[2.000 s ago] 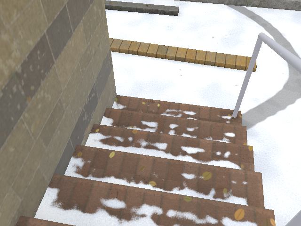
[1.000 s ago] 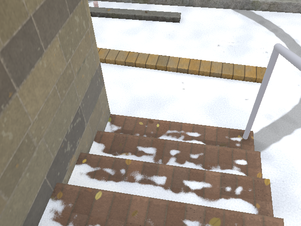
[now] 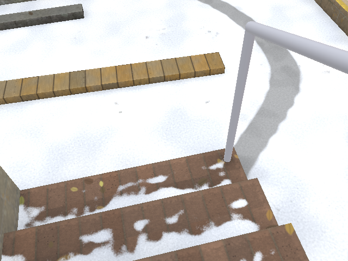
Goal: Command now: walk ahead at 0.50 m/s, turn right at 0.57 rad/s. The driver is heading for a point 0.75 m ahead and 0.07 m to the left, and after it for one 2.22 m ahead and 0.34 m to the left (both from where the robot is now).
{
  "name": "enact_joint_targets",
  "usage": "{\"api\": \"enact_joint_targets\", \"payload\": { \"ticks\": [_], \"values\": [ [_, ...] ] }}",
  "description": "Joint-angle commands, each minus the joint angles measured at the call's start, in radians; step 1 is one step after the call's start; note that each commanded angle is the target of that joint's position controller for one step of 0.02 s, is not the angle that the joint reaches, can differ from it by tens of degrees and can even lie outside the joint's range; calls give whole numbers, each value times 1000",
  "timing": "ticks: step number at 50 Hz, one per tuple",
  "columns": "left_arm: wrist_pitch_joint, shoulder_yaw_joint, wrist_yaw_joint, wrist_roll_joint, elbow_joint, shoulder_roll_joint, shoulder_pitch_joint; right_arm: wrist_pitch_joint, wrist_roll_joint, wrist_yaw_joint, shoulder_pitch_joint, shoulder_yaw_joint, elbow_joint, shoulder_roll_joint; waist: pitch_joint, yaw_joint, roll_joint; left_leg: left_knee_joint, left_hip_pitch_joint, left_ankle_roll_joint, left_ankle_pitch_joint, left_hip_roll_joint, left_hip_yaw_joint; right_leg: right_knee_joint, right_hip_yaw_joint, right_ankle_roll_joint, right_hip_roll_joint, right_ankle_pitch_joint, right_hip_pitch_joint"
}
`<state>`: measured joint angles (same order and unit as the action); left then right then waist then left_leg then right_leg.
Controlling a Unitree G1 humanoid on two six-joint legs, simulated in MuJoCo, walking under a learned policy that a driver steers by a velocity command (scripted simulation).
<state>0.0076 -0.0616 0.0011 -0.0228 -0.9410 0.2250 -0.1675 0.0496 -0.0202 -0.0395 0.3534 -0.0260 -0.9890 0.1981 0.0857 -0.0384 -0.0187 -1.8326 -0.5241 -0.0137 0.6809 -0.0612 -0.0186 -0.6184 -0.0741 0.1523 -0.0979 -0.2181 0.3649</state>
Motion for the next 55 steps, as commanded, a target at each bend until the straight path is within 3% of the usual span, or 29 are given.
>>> {"api": "enact_joint_targets", "payload": {
  "ticks": [1,2,4,6,7,9,12,15,21,23,25,26,27,28,29,31,32,34,36,38,40,43,44,47,50,52,53,54,55],
  "values": [
    [16,3,-11,5,11,84,-148,-14,-24,1,-33,-29,100,140,-39,24,-80,342,-344,18,-283,-96,87,243,502,209,394,193,-183],
    [39,-4,-18,26,9,107,-126,-31,-37,5,-102,-21,125,104,18,-8,-75,617,-152,53,-419,-86,75,323,404,173,300,171,43],
    [54,-23,-21,23,-6,181,-148,-48,-53,21,-57,-13,113,62,-65,-18,67,720,17,66,-503,-35,26,279,348,165,243,545,54],
    [51,-25,-11,17,-7,152,-172,-48,-15,31,73,-24,49,84,-151,-38,106,730,71,25,-674,-29,14,203,292,134,227,628,-9],
    [47,-16,-24,26,-49,101,-255,-46,-4,35,-39,-51,88,132,-114,11,73,802,-104,16,-820,-58,94,149,351,135,212,376,-129],
    [41,-14,-35,15,-48,99,-331,-46,-13,49,-190,-65,135,144,-41,69,49,880,-338,14,-795,-67,134,135,500,166,250,48,-253],
    [48,-3,-47,4,-25,75,-316,-44,-34,71,-285,-65,164,101,14,84,35,1040,-254,19,-986,-44,140,97,517,151,211,-265,-103],
    [51,9,-54,2,1,82,-316,-43,-38,93,-337,-57,186,83,26,106,60,1085,-189,22,-1020,-11,114,3,506,138,190,-272,-32],
    [29,14,-82,-19,-12,113,-363,-2,16,97,-399,-38,223,57,92,197,80,1408,-12,8,-922,6,104,-156,480,104,161,-78,-53],
    [26,13,-89,-27,-43,122,-371,14,36,76,-264,-53,177,97,75,152,73,1523,129,-14,-913,-18,98,-321,444,101,163,56,-83],
    [40,4,-63,-6,-72,139,-348,-2,7,60,179,-77,21,141,-116,-57,-18,1449,618,-39,-948,32,5,-826,273,52,67,112,91],
    [60,-2,-53,19,-92,64,-434,-1,4,68,315,-89,-27,201,-247,-50,-218,1187,945,-97,-1224,-143,177,-1311,190,-20,-84,-611,376],
    [68,6,-72,40,-77,68,-505,-4,8,85,317,-71,-10,194,-322,-7,-221,1091,1006,-121,-1363,-265,312,-1538,176,-26,-30,-627,544],
    [72,9,-77,38,-21,105,-413,-15,41,77,288,-93,1,258,-368,-35,-297,1321,968,-266,-757,-385,555,-1562,123,-40,-23,-517,691],
    [57,7,-70,-2,3,117,-205,-18,38,49,191,-71,31,175,-162,-53,-136,1478,749,-278,-404,-321,549,-1452,54,-59,47,-362,793],
    [31,6,-26,-31,4,84,-147,3,-26,37,131,-41,41,117,-19,-3,-39,1476,395,-281,-403,-281,514,-1215,151,-46,111,-211,661],
    [13,11,-26,-36,-13,39,-148,17,-31,39,105,-20,25,63,22,51,22,1447,264,-246,-586,-236,453,-1086,200,-46,126,-132,584],
    [-1,10,-13,-29,-7,37,-135,42,-7,38,39,-14,35,79,33,122,-40,1519,80,-184,-648,-103,273,-644,152,-87,135,73,400],
    [-1,11,0,-51,-5,18,-61,40,9,30,80,-17,30,107,-20,99,-114,1520,135,-223,-863,-112,254,-448,100,-110,141,212,295],
    [-9,14,9,-33,-54,9,-136,29,7,29,130,-23,30,119,-103,102,-110,1457,240,-224,-977,-122,235,-485,86,-98,147,326,250],
    [14,8,10,-32,-28,40,-5,30,23,18,218,-17,1,75,-48,50,-37,1422,386,-209,-745,-104,271,-387,136,-69,185,449,410],
    [35,15,10,-38,22,26,191,41,-3,7,351,-20,-30,74,27,-64,-2,1311,573,-221,-746,-71,299,-216,97,-84,162,449,611],
    [50,21,12,-40,49,22,229,44,-1,1,339,-14,-26,56,33,-56,28,1271,542,-204,-701,-56,271,-75,117,-97,173,545,555],
    [61,28,29,7,71,7,243,37,1,11,259,-4,-11,44,49,-74,24,1248,227,-143,-496,12,215,129,42,-108,121,750,122],
    [65,29,21,30,80,27,192,17,-9,-13,284,8,-31,23,66,-81,-4,1043,313,-119,-523,30,221,291,79,-114,139,757,58],
    [86,29,7,11,27,21,13,-18,-19,-28,296,-2,-38,62,44,-26,27,833,335,-126,-606,45,216,454,99,-100,169,807,-89],
    [88,30,8,-17,-9,20,-93,-37,-5,-18,292,-9,-37,99,2,28,55,685,237,-122,-587,61,177,441,45,-110,164,823,-295],
    [87,15,11,-27,-47,85,-218,-47,11,-11,328,-13,-36,90,-72,65,122,461,58,-104,-252,114,128,329,111,-95,267,1123,-550],
    [85,4,16,-4,-67,134,-328,-55,69,-14,500,-12,-44,18,-346,40,256,94,-190,-38,349,182,54,-67,244,31,529,1703,-1002]
  ]
}}
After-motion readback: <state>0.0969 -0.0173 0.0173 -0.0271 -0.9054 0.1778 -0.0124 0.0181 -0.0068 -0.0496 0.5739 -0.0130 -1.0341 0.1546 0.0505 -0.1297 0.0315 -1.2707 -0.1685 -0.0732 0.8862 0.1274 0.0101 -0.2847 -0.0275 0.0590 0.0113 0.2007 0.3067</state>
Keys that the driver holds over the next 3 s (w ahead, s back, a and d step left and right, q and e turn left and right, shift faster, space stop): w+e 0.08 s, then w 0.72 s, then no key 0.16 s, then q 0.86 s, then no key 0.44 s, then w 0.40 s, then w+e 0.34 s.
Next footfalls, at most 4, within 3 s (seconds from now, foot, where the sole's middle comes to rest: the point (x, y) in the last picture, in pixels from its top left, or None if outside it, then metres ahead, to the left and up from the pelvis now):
0.50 left None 0.42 0.16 -0.91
1.06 right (193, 220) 0.73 -0.06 -1.06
1.58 left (151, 233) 0.68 0.14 -1.06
2.12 right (189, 218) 0.75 -0.04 -1.06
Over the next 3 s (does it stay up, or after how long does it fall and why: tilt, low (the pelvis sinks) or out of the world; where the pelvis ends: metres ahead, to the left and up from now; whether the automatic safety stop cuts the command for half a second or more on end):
stays up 0.91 0.16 -0.35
